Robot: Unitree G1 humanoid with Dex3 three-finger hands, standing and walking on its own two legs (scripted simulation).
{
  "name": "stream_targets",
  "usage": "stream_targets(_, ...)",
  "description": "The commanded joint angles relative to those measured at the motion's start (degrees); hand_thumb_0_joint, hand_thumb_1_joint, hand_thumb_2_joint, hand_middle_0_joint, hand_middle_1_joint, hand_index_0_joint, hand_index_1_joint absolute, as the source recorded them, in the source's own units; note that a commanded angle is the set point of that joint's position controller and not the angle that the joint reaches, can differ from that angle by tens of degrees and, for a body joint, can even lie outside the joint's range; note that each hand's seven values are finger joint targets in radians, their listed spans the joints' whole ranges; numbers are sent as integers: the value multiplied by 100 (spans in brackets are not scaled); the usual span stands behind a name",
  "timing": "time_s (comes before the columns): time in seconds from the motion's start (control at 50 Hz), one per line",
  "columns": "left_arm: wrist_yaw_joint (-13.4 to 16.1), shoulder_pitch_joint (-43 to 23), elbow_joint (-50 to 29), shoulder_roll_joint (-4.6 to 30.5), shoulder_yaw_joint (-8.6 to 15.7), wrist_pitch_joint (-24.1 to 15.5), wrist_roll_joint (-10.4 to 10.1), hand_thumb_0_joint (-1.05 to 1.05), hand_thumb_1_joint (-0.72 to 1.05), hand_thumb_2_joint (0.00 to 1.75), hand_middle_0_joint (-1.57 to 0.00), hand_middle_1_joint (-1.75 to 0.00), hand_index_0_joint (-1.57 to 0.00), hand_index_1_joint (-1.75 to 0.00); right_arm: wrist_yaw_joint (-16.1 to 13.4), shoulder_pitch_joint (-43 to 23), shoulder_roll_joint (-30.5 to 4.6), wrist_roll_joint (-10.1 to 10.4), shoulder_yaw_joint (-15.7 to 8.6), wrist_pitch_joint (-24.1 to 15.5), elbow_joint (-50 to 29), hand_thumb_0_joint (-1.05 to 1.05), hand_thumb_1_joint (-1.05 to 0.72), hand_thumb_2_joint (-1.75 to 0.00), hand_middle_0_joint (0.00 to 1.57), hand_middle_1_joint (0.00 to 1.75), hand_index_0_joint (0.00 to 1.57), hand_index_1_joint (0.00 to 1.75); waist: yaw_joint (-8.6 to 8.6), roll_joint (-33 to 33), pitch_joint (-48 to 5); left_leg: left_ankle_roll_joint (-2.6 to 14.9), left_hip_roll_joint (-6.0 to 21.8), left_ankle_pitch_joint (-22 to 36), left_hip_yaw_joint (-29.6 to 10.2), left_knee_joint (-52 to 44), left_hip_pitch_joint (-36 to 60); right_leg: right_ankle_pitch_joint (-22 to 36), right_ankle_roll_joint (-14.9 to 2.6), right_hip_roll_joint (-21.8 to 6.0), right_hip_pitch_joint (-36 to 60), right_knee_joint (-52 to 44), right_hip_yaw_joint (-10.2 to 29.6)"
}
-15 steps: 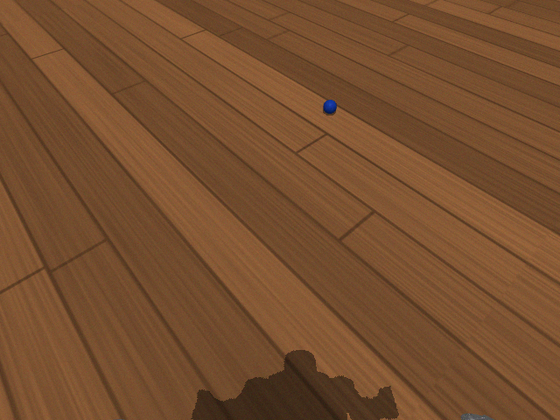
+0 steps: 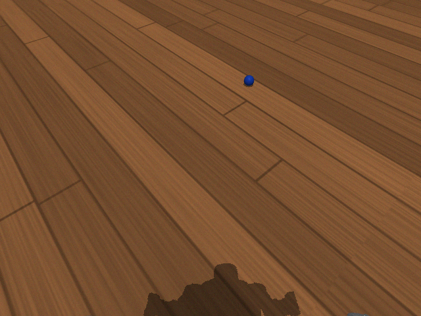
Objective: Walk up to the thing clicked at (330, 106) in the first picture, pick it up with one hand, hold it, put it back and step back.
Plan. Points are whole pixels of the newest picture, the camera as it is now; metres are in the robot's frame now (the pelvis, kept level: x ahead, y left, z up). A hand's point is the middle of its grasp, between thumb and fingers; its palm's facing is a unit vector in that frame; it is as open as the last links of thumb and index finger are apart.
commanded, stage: stand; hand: left
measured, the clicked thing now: (249, 80) +1.84 -0.30 -0.74
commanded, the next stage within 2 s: walk up in 0.82 s
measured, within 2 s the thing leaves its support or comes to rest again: neither
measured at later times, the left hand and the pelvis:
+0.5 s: hand out of the picture +0.08 +0.25 -0.16, palm faces -0.03 -0.94 -0.34, open 7.4 cm; pelvis +0.00 +0.00 +0.00, yaw +0 degrees
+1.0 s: hand out of the picture +0.11 +0.25 -0.14, palm faces -0.12 -0.93 -0.35, open 7.4 cm; pelvis +0.02 -0.02 +0.00, yaw -4 degrees
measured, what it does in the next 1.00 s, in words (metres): lifts its right foot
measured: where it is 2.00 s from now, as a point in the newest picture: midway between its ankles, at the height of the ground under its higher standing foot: (251, 247)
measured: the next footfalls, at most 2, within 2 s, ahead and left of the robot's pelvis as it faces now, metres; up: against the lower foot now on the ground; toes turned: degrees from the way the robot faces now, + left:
right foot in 1.16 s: +0.18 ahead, -0.24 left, +0.00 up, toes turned -13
left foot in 1.60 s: +0.47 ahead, -0.02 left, +0.00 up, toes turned -7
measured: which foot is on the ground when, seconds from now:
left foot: down 0.00-1.00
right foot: down 0.00-0.86, up 0.88-1.00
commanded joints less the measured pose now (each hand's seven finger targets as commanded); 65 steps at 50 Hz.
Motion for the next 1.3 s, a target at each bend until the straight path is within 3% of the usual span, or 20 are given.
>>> stream_targets(0.0,52,-152,-338,1140,231,-127,-20,0,90,90,-20,-30,-20,-30,-61,-239,-1247,12,-251,-132,-372,0,-90,-90,20,30,20,30,6,134,-522,170,723,792,-587,-290,111,775,-220,-633,134,-293,441)
stream_targets(0.62,77,-187,-346,1230,251,-139,-22,0,90,90,-20,-30,-20,-30,-64,-208,-1219,14,-244,-116,-359,0,-90,-90,20,30,20,30,-32,-17,-588,152,730,1032,-589,-264,219,1001,-215,-688,233,-303,419)
stream_targets(0.78,64,-115,-335,1193,257,-119,-18,0,90,90,-20,-30,-20,-30,-61,-164,-1224,8,-233,-114,-335,0,-90,-90,20,30,20,30,-26,70,-439,141,709,662,-597,-366,68,719,-222,-668,182,-374,432)
stream_targets(0.8,-181,56,-847,1809,702,-145,112,0,90,90,-20,-30,-20,-30,51,325,-1945,-140,-723,-287,-711,0,-90,-90,20,30,20,30,-228,-32,-1088,511,739,-2431,-692,24,822,-2126,-403,-283,-662,301,536)
stream_targets(0.82,-284,-472,-937,1611,669,-104,132,0,90,90,-20,-30,-20,-30,95,596,-2101,-177,-843,-331,-586,0,-90,-90,20,30,20,30,-511,511,-553,743,1115,-3401,-1170,-363,1312,-2337,-341,-118,-2208,1038,186)
stream_targets(0.84,-358,-931,-1189,1405,641,-95,154,0,90,90,-20,-30,-20,-30,91,808,-2257,-172,-962,-362,-626,0,-90,-90,20,30,20,30,-760,1197,-55,1142,2008,-3804,-2167,-1103,1364,-1719,-246,-50,-3307,2457,-72)
stream_targets(0.86,-383,-1078,-1355,1408,640,-114,200,0,90,90,-20,-30,-20,-30,97,858,-2273,-181,-995,-414,-739,0,-90,-90,20,30,20,30,-762,830,239,1446,2559,-3511,-2548,-1278,1104,-1625,-264,-370,-3813,2964,386)
stream_targets(0.88,-411,-940,-1345,1451,639,-165,162,0,90,90,-20,-30,-20,-30,98,675,-2204,-158,-960,-469,-836,0,-90,-90,20,30,20,30,-562,449,280,1418,2517,-3329,-2518,-1357,778,-1411,-265,-553,-3706,3285,698)
stream_targets(0.9,-473,-579,-1284,1532,665,-188,147,0,90,90,-20,-30,-20,-30,102,569,-2058,-157,-933,-508,-947,0,-90,-90,20,30,20,30,-375,287,-18,1280,2253,-3129,-2125,-1313,944,-1221,-252,-622,-3556,3335,660)
stream_targets(0.94,-610,-112,-1244,1572,719,-166,110,0,90,90,-20,-30,-20,-30,144,209,-2099,-201,-961,-524,-1180,0,-90,-90,20,30,20,30,-156,781,-89,1217,2085,-3063,-1487,-1439,644,-1136,-109,-696,-3127,3076,357)
stream_targets(1.04,-752,5,-1289,1528,791,-137,94,0,90,90,-20,-30,-20,-30,246,-100,-2120,-242,-968,-532,-1343,0,-90,-90,20,30,20,30,1,989,86,859,1526,-2382,-63,-1100,-524,-492,-41,-571,-1516,1909,-226)
stream_targets(1.1,-657,875,-980,1572,867,-192,107,0,90,90,-20,-30,-20,-30,244,-308,-2051,-224,-936,-435,-1375,0,-90,-90,20,30,20,30,448,451,-147,760,1376,-2692,363,133,-1290,-111,-111,-329,5,1432,-599)
stream_targets(1.12,-584,1395,-811,1796,963,-248,132,0,90,90,-20,-30,-20,-30,248,-183,-1806,-254,-835,-400,-1370,0,-90,-90,20,30,20,30,672,-410,-375,643,1014,-2476,719,1464,-1901,-483,-152,-138,961,1406,-611)
stream_targets(1.14,-443,2252,-688,2198,1137,-313,160,0,90,90,-20,-30,-20,-30,265,64,-1340,-252,-648,-370,-1405,0,-90,-90,20,30,20,30,1093,-1955,-651,476,359,-2338,1013,3695,-2739,-2133,-372,-395,1750,512,364)
stream_targets(1.16,-358,2293,-916,2696,1157,-375,132,0,90,90,-20,-30,-20,-30,288,-48,-1168,-90,-531,-390,-1707,0,-90,-90,20,30,20,30,1003,-2549,-462,166,-199,-2439,439,4863,-3866,-4000,-913,-1813,1359,-1206,3663)
stream_targets(1.18,-368,1598,-1161,2841,1120,-373,25,0,90,90,-20,-30,-20,-30,257,-288,-1767,-116,-689,-380,-1687,0,-90,-90,20,30,20,30,706,-1378,79,94,374,-1930,-222,5099,-3602,-4718,-1469,-2423,311,-1688,4656)
stream_targets(1.2,-347,1015,-1343,2680,1084,-378,-61,0,90,90,-20,-30,-20,-30,283,-83,-1980,-45,-731,-385,-1512,0,-90,-90,20,30,20,30,400,-684,230,112,671,-1373,-356,5063,-3503,-4351,-1430,-2187,150,-1489,3978)
stream_targets(1.22,-318,748,-1389,2449,1017,-404,-76,0,90,90,-20,-30,-20,-30,324,146,-1944,-4,-734,-382,-1347,0,-90,-90,20,30,20,30,197,-559,220,128,804,-966,-356,4790,-3234,-3639,-1262,-1850,-42,-1266,3235)
stream_targets(1.24,-289,601,-1466,2269,962,-428,-49,0,90,90,-20,-30,-20,-30,336,394,-1881,7,-715,-365,-1261,0,-90,-90,20,30,20,30,59,-678,175,142,871,-856,-351,4419,-2927,-3190,-1133,-1606,-233,-1131,2602)
stream_targets(1.28,-298,658,-1465,2059,874,-478,-77,0,90,90,-20,-30,-20,-30,416,764,-1841,-35,-768,-313,-1141,0,-90,-90,20,30,20,30,-26,-847,171,77,854,-548,-256,3965,-2430,-2637,-1060,-1295,-665,-1124,1839)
